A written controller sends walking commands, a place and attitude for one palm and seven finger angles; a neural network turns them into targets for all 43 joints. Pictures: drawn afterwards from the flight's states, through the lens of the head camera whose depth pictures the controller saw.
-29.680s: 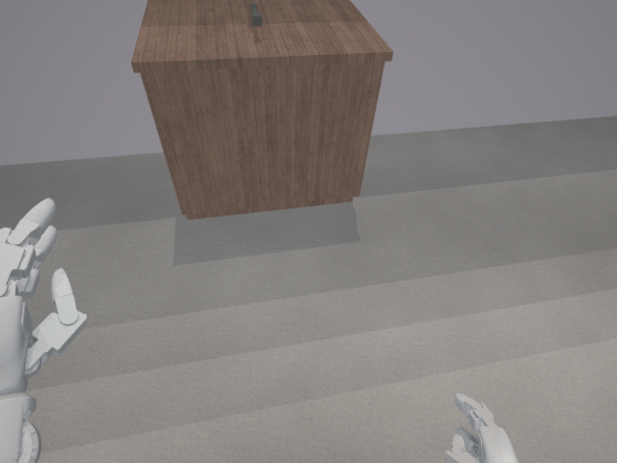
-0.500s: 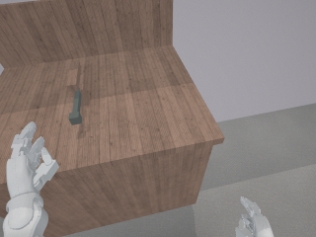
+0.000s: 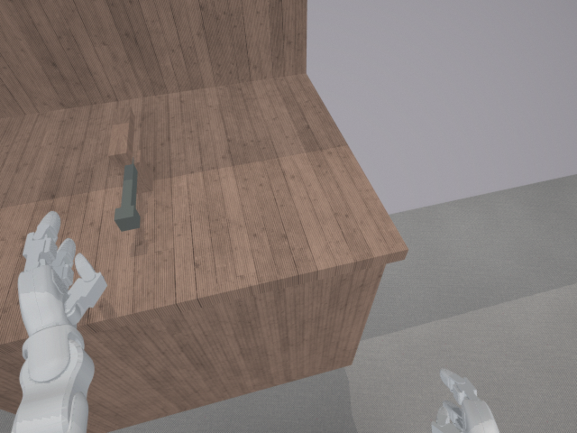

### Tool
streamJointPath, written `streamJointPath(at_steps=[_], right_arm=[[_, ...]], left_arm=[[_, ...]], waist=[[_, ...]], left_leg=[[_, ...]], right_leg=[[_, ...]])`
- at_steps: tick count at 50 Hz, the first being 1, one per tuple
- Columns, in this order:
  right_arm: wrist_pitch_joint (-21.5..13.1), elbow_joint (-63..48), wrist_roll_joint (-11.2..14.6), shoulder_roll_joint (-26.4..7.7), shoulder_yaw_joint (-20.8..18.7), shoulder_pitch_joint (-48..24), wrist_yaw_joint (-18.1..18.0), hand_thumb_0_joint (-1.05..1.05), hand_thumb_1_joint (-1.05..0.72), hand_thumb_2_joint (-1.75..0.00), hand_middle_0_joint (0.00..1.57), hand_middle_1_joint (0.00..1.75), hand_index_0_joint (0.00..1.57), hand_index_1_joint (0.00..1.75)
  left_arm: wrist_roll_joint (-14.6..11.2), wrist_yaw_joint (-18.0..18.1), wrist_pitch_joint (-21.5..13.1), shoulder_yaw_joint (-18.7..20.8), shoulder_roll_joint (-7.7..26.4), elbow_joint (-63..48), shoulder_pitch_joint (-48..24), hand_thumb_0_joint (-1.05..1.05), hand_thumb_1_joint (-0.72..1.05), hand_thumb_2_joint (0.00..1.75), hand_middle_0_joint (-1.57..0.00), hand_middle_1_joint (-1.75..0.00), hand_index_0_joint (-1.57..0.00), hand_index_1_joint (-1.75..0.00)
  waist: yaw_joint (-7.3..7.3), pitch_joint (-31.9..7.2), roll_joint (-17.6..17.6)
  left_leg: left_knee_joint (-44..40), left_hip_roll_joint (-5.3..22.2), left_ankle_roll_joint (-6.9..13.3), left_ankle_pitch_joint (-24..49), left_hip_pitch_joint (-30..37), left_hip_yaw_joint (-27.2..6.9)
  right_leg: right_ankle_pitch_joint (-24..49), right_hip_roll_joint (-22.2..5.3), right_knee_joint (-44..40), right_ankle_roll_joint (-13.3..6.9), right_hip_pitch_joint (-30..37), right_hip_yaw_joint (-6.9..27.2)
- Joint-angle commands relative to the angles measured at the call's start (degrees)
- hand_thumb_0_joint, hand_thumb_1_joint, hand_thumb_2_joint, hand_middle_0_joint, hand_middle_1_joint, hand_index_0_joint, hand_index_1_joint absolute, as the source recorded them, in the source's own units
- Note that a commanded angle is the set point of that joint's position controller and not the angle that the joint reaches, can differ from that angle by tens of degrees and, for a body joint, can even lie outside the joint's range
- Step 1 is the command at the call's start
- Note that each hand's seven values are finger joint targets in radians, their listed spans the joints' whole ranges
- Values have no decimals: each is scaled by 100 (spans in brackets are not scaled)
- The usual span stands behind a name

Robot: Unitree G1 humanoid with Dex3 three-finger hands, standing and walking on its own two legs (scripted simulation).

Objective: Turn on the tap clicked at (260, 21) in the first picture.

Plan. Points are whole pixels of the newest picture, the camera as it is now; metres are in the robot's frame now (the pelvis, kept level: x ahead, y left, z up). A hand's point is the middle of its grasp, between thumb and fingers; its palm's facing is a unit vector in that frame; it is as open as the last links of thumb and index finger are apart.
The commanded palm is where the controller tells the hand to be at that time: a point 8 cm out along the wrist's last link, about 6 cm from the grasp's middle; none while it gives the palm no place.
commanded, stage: reach beside the lever's end, fingers flat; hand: left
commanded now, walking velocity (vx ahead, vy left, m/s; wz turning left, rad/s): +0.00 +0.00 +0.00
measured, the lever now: (127, 218) +0.39 +0.29 +0.07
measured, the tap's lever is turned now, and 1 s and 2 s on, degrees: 0 0 0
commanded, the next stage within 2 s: push the lever round in 1.46 s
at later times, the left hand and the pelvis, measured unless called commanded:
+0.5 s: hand (109, 244) +0.34 +0.30 +0.07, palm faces +0.55 -0.83 -0.11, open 7.8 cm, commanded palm +0.30 +0.33 +0.07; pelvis +0.00 +0.00 -0.01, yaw -1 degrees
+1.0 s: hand (104, 247) +0.34 +0.31 +0.06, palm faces +0.56 -0.82 -0.11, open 7.8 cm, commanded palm +0.30 +0.34 +0.06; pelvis +0.00 +0.01 -0.01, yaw -2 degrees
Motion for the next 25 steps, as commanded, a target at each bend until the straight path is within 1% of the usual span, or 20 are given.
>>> streamJointPath(at_steps=[1, 2, 5, 6, 7, 9, 10, 11, 12, 13, 14, 15, 16, 17, 19, 20, 21, 22, 24, 25], right_arm=[[-303, -730, 12, -707, -238, -486, -123, 0, -90, -90, 20, 30, 20, 30], [-301, -729, 11, -686, -234, -468, -117, 0, -90, -90, 20, 30, 20, 30], [-324, -680, 0, -722, -240, -447, -121, 0, -90, -90, 20, 30, 20, 30], [-313, -648, 18, -731, -230, -435, -133, 0, -90, -90, 20, 30, 20, 30], [-300, -634, 21, -741, -225, -415, -140, 0, -90, -90, 20, 30, 20, 30], [-278, -641, 32, -771, -226, -394, -165, 0, -90, -90, 20, 30, 20, 30], [-260, -635, 45, -784, -228, -381, -176, 0, -90, -90, 20, 30, 20, 30], [-244, -623, 58, -785, -224, -360, -187, 0, -90, -90, 20, 30, 20, 30], [-235, -654, 41, -774, -234, -305, -176, 0, -90, -90, 20, 30, 20, 30], [-232, -649, 38, -787, -238, -274, -163, 0, -90, -90, 20, 30, 20, 30], [-214, -659, 27, -797, -249, -231, -154, 0, -90, -90, 20, 30, 20, 30], [-192, -645, 25, -814, -244, -188, -148, 0, -90, -90, 20, 30, 20, 30], [-157, -617, 30, -810, -253, -167, -146, 0, -90, -90, 20, 30, 20, 30], [-128, -634, 21, -803, -247, -118, -132, 0, -90, -90, 20, 30, 20, 30], [-82, -630, 13, -816, -271, -58, -111, 0, -90, -90, 20, 30, 20, 30], [-59, -651, 1, -822, -280, -29, -100, 0, -90, -90, 20, 30, 20, 30], [-20, -622, 6, -816, -293, -21, -95, 0, -90, -90, 20, 30, 20, 30], [-3, -646, -1, -799, -271, 36, -75, 0, -90, -90, 20, 30, 20, 30], [15, -601, -10, -820, -292, 103, -55, 0, -90, -90, 20, 30, 20, 30], [32, -596, -10, -835, -307, 134, -49, 0, -90, -90, 20, 30, 20, 30]], left_arm=[[63, 21, -630, 719, 1477, -1029, -1558, 0, 90, 90, -17, -20, -17, -20], [56, -9, -705, 555, 1326, -1032, -1737, 0, 90, 90, -17, -20, -17, -20], [34, -82, -824, 539, 1357, -704, -1872, 0, 90, 90, -16, -19, -16, -19], [59, -95, -829, 657, 1499, -544, -1994, 0, 90, 90, -16, -19, -16, -19], [44, -138, -833, 543, 1417, -397, -2197, 0, 90, 90, -16, -18, -16, -18], [7, -202, -785, 590, 1496, -60, -2330, 0, 90, 90, -16, -18, -16, -18], [-5, -221, -767, 636, 1586, 34, -2431, 0, 90, 90, -16, -18, -16, -18], [46, -208, -757, 729, 1690, 126, -2525, 0, 90, 90, -16, -17, -16, -17], [46, -206, -767, 640, 1589, 127, -2627, 0, 90, 90, -16, -17, -16, -17], [53, -206, -771, 621, 1602, 203, -2653, 0, 90, 90, -16, -17, -16, -17], [41, -201, -752, 670, 1591, 379, -2556, 0, 90, 90, -16, -17, -16, -17], [61, -192, -771, 733, 1715, 448, -2732, 0, 90, 90, -16, -16, -16, -16], [100, -151, -777, 903, 1855, 614, -2698, 0, 90, 90, -15, -16, -15, -16], [95, -140, -810, 823, 1781, 678, -2903, 0, 90, 90, -15, -16, -15, -16], [110, -136, -862, 981, 1932, 870, -2899, 0, 90, 90, -15, -15, -15, -15], [124, -138, -907, 1031, 2004, 845, -2932, 0, 90, 90, -15, -15, -15, -15], [204, -106, -938, 1201, 2194, 908, -2872, 0, 90, 90, -15, -15, -15, -15], [219, -122, -987, 964, 1993, 878, -3124, 0, 90, 90, -15, -15, -15, -15], [237, -143, -1074, 986, 2050, 1042, -3307, 0, 90, 90, -15, -15, -15, -15], [237, -160, -1116, 1015, 2069, 1134, -3278, 0, 90, 90, -15, -15, -15, -15]], waist=[[-115, -1125, 21], [-160, -1230, 87], [-174, -1252, 112], [-166, -1200, 170], [-238, -1231, 102], [-218, -1183, -46], [-227, -1250, -67], [-184, -1241, 77], [-198, -1426, 84], [-210, -1452, 75], [-174, -1474, -85], [-201, -1511, -110], [-144, -1480, -2], [-233, -1465, -178], [-176, -1534, -209], [-161, -1624, -144], [-119, -1618, 115], [-203, -1636, 109], [-266, -1609, 52], [-257, -1617, 64]], left_leg=[[-415, 67, 16, 1414, -61, -44], [-403, 52, 10, 1409, -48, -52], [-356, 50, 15, 1330, -98, -61], [-371, 47, 5, 1260, -140, -89], [-351, 43, 31, 1157, -166, -70], [-374, 42, 46, 1048, -290, -82], [-369, 41, 53, 1004, -323, -79], [-394, 38, 39, 1046, -284, -94], [-374, 31, 37, 1149, -225, -85], [-365, 43, 19, 1195, -216, -106], [-355, 46, 32, 1262, -266, -93], [-335, 52, 25, 1313, -297, -112], [-319, 46, 38, 1258, -360, -90], [-310, 48, 54, 1235, -401, -85], [-281, 45, 64, 1288, -508, -52], [-268, 42, 62, 1373, -507, -45], [-236, 42, 64, 1420, -494, -33], [-238, 43, 53, 1450, -472, -43], [-200, 69, 55, 1435, -494, -55], [-183, 65, 67, 1412, -515, -42]], right_leg=[[1215, -161, -470, 186, 892, 320], [1206, -170, -438, 184, 891, 319], [1152, -161, -419, 178, 817, 326], [1062, -154, -410, 166, 775, 311], [1003, -164, -421, 184, 731, 334], [916, -161, -456, 188, 746, 344], [873, -165, -463, 192, 773, 357], [885, -157, -440, 170, 759, 334], [1003, -160, -405, 182, 815, 335], [1038, -146, -390, 176, 783, 317], [1130, -136, -383, 188, 828, 311], [1189, -130, -353, 187, 832, 312], [1143, -134, -352, 190, 840, 339], [1166, -138, -350, 215, 815, 334], [1282, -137, -325, 217, 914, 369], [1381, -133, -292, 210, 969, 376], [1398, -128, -264, 190, 949, 387], [1431, -127, -227, 192, 893, 368], [1423, -94, -217, 188, 792, 364], [1394, -86, -212, 184, 766, 368]])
